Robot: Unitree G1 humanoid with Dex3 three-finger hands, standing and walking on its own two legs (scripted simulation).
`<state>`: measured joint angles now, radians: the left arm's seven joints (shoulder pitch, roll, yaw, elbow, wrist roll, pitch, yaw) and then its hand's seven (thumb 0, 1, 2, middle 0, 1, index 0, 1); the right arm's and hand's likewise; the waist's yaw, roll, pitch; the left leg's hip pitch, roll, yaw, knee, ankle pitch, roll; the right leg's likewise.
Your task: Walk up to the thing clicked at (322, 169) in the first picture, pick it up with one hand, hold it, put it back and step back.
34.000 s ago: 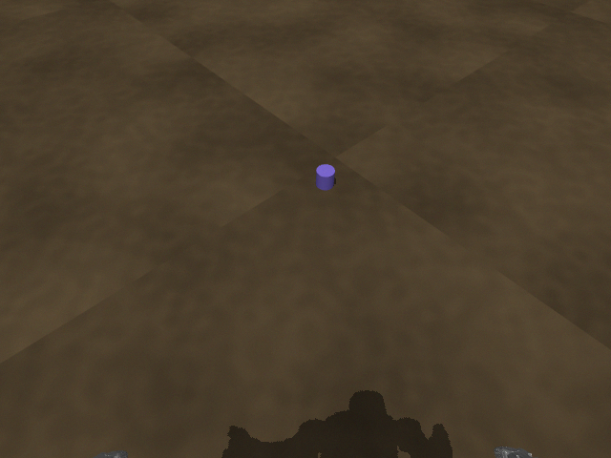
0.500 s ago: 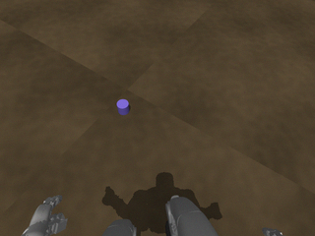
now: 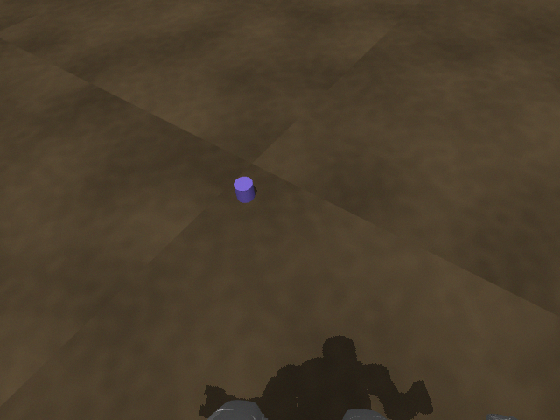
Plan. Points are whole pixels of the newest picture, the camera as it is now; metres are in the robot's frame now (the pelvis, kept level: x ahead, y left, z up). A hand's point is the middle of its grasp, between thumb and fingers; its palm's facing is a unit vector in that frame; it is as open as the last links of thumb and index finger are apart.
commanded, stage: step back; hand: left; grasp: from above
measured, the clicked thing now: (244, 189) +1.08 +0.24 -0.72
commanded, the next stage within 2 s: stand in 0.88 s
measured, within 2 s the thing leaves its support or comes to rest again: neither
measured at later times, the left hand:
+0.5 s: hand out of the picture +0.09 +0.26 -0.12, palm faces +0.06 -0.91 -0.41, open 7.3 cm
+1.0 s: hand out of the picture +0.11 +0.29 -0.14, palm faces +0.04 -0.94 -0.34, open 7.3 cm
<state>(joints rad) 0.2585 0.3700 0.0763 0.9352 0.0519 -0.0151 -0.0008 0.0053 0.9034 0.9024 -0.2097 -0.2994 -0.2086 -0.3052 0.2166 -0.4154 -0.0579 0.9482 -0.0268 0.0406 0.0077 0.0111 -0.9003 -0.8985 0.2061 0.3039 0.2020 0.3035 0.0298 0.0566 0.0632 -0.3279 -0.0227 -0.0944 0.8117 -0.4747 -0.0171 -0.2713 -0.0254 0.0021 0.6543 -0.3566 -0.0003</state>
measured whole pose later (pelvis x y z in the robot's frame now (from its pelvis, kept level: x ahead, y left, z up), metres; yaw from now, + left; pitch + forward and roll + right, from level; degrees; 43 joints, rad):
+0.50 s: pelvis +0.02 -0.01 +0.01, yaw +2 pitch -3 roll +0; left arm 0.20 0.34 0.06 0.96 0.04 -0.06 0.00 0.00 0.91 0.90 -0.21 -0.30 -0.21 -0.30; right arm 0.24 -0.41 -0.07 0.98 -0.02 0.02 0.01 0.01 -0.90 -0.90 0.21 0.30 0.20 0.30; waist 0.01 0.05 0.07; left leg -0.38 -0.02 -0.10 0.94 -0.46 0.00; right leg -0.24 -0.01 -0.06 0.57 -0.28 -0.03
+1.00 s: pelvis +0.05 +0.03 +0.01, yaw +2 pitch -3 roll +0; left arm 0.12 0.37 0.01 1.08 0.00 -0.01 -0.01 0.00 0.91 0.90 -0.20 -0.30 -0.20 -0.30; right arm 0.06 -0.33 -0.01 1.06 -0.01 -0.02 0.01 0.01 -0.90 -0.90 0.21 0.30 0.21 0.30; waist 0.02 -0.01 0.07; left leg -0.23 0.03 0.01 0.51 -0.24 -0.02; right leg -0.17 -0.04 -0.02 0.50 -0.28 0.03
